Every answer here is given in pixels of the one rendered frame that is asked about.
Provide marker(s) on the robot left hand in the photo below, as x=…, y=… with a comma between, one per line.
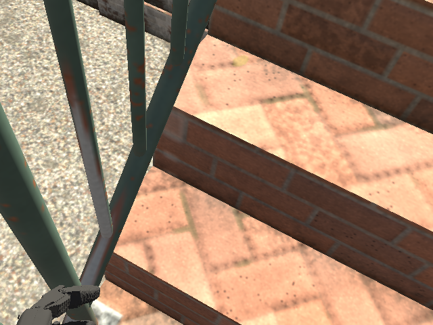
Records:
x=58, y=301

